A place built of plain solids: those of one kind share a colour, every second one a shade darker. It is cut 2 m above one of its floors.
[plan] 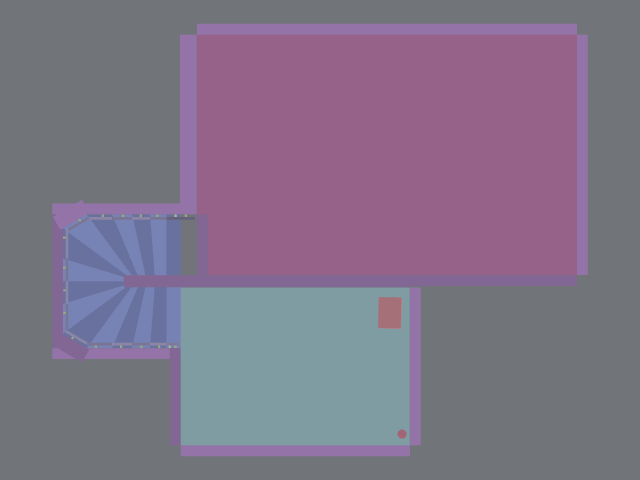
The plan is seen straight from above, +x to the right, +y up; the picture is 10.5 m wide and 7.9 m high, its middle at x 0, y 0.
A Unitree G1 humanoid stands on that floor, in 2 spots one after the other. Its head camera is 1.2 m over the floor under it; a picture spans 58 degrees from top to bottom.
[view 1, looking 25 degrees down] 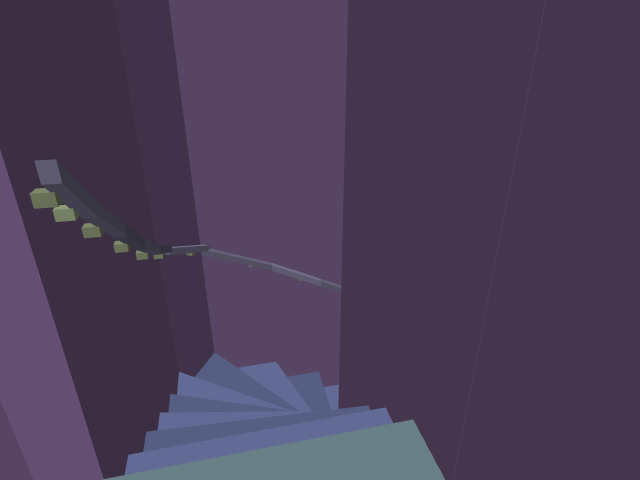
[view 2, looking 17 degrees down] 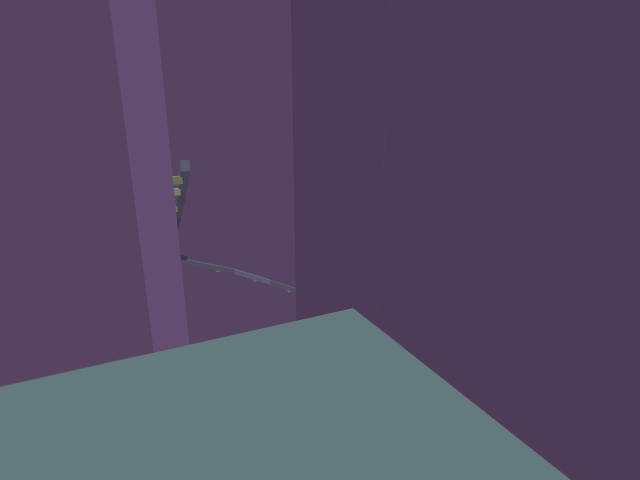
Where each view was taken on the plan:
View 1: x -1.29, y -1.34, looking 167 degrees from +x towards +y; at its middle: wall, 3.33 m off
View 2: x -0.16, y -2.05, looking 154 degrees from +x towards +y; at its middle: wall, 3.03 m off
